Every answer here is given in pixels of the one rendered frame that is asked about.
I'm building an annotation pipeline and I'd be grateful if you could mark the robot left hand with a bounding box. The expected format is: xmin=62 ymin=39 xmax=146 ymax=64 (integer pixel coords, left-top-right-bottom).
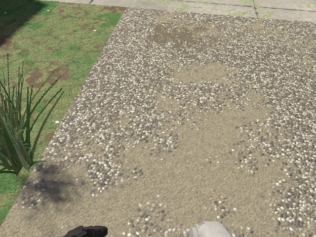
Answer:
xmin=62 ymin=225 xmax=108 ymax=237

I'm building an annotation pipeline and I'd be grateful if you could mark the right robot thigh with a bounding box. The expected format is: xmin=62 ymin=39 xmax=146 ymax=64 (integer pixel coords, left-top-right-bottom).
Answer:
xmin=190 ymin=221 xmax=232 ymax=237

